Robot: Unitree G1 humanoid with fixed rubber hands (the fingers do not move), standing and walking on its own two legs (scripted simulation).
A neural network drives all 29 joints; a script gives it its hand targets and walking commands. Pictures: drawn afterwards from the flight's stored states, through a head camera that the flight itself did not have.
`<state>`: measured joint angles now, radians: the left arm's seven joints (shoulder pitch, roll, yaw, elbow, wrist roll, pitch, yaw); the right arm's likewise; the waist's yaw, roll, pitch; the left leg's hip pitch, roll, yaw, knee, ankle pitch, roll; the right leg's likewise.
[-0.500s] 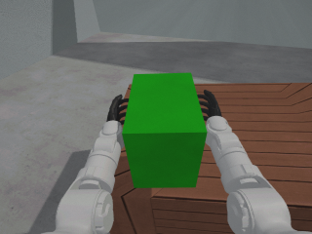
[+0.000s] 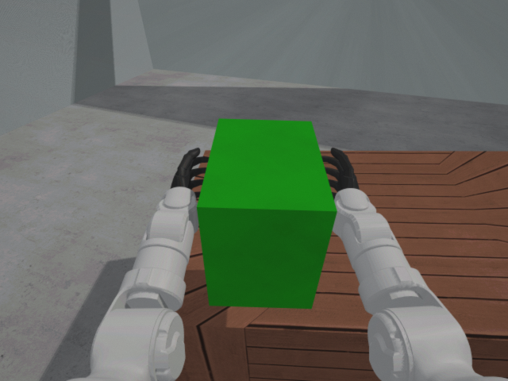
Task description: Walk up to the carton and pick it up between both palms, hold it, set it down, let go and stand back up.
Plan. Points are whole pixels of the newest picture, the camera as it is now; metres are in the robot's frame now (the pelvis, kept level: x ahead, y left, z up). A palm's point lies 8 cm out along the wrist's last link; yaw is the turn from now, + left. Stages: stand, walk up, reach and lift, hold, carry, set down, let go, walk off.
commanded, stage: reach and lift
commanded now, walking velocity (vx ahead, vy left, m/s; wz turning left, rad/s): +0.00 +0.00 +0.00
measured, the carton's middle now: (262, 208) +0.41 +0.02 +0.11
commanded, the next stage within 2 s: hold in 0.76 s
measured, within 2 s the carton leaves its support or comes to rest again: neither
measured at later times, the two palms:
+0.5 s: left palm (184, 186) +0.39 +0.15 +0.18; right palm (347, 187) +0.40 -0.12 +0.17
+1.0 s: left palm (179, 174) +0.38 +0.15 +0.21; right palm (350, 175) +0.39 -0.12 +0.20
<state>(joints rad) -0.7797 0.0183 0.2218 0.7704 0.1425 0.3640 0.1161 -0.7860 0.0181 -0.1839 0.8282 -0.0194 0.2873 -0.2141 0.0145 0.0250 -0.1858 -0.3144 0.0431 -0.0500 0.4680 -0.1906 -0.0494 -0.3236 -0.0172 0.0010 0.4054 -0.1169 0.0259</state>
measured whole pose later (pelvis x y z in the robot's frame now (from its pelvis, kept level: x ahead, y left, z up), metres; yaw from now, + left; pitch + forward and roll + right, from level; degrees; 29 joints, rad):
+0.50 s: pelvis +0.00 +0.00 +0.00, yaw +0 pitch +2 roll +0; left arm -0.78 0.02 0.22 0.72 0.15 0.39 0.11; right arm -0.79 0.02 -0.18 0.78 0.01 0.31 -0.22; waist 0.01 0.02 -0.19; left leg -0.31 0.04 -0.05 0.45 -0.18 -0.05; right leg -0.32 -0.02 0.00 0.40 -0.12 0.03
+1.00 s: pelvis +0.00 +0.00 +0.00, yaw +0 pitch +1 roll +0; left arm -0.78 0.01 0.22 0.56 0.17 0.52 0.09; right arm -0.79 0.02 -0.18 0.65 0.08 0.40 -0.24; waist 0.01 0.02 -0.19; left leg -0.29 0.04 -0.05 0.45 -0.18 -0.05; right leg -0.30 -0.02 0.00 0.40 -0.12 0.03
